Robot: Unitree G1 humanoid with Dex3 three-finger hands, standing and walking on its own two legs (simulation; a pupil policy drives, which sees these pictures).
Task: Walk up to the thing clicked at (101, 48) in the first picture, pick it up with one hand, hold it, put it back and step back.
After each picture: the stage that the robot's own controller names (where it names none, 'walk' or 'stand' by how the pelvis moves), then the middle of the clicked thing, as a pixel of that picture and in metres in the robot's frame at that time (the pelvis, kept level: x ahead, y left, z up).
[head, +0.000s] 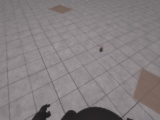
stand; (101, 49) +1.43 -0.23 -0.72
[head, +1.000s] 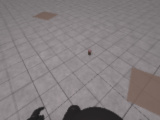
walk; (89, 52) +1.31 +0.11 -0.70
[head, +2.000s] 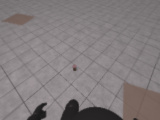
walk; (74, 67) +0.81 +0.29 -0.71
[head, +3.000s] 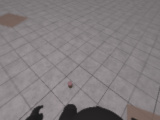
walk; (70, 84) +0.50 +0.23 -0.70
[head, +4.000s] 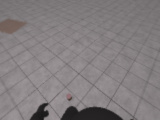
stand; (69, 97) +0.32 +0.24 -0.71
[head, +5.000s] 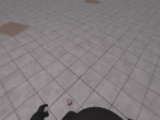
stand; (69, 102) +0.30 +0.22 -0.72
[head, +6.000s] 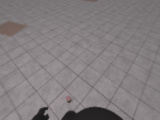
stand; (68, 99) +0.32 +0.24 -0.73
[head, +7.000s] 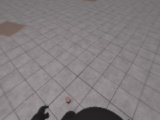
stand; (68, 100) +0.31 +0.24 -0.73
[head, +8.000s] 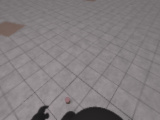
stand; (67, 100) +0.30 +0.24 -0.73
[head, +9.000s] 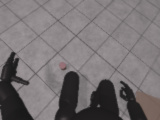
go down; (63, 66) +0.37 +0.26 -0.41
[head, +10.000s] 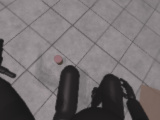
go down; (58, 60) +0.37 +0.29 -0.30
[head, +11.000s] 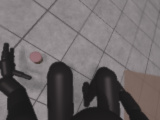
close in; (36, 58) +0.34 +0.32 -0.23
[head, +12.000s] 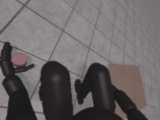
close; (20, 60) +0.34 +0.32 -0.21
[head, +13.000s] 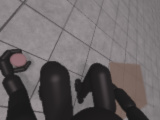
lift; (19, 61) +0.32 +0.33 -0.21
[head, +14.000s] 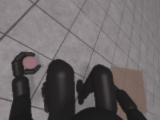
lift; (30, 63) +0.30 +0.30 -0.20
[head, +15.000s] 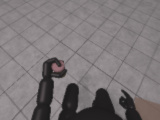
lift; (59, 69) +0.32 +0.20 +0.01
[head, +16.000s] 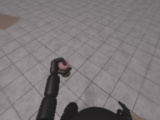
hold; (64, 69) +0.34 +0.18 +0.02
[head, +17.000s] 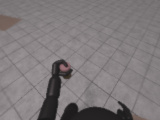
hold; (65, 70) +0.33 +0.18 +0.01
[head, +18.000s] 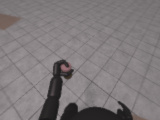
hold; (67, 71) +0.33 +0.17 +0.01
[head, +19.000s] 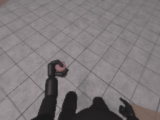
crouch; (61, 70) +0.34 +0.20 -0.05
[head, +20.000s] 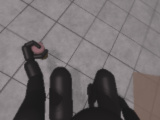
lower; (40, 51) +0.41 +0.31 -0.11
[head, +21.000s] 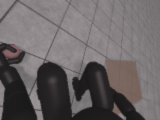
lower; (13, 55) +0.37 +0.33 -0.22
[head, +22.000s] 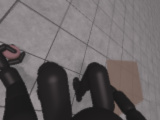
lower; (14, 55) +0.36 +0.34 -0.21
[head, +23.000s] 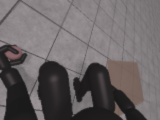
lower; (15, 56) +0.35 +0.34 -0.21
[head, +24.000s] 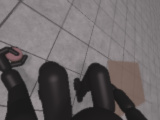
lower; (16, 57) +0.35 +0.34 -0.21
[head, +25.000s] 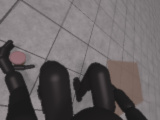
open; (18, 59) +0.33 +0.33 -0.22
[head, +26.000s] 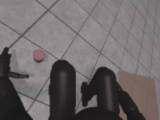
stand; (38, 56) +0.34 +0.31 -0.22
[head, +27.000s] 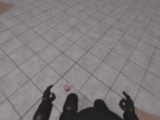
stand; (66, 88) +0.34 +0.23 -0.60
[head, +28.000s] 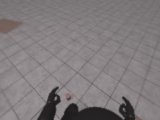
stand; (68, 96) +0.34 +0.23 -0.67
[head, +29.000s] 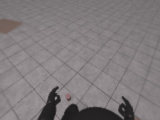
stand; (68, 97) +0.33 +0.23 -0.67
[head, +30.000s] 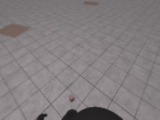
stand; (71, 98) +0.37 +0.21 -0.72
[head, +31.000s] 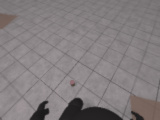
walk; (72, 83) +0.44 +0.24 -0.70
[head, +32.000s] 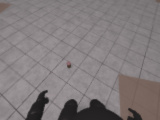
walk; (68, 64) +0.72 +0.29 -0.70
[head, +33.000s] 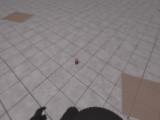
stand; (76, 61) +0.97 +0.27 -0.71
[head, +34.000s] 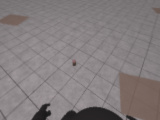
stand; (74, 62) +0.95 +0.29 -0.73
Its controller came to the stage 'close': yes
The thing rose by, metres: 0.72
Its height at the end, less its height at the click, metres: +0.00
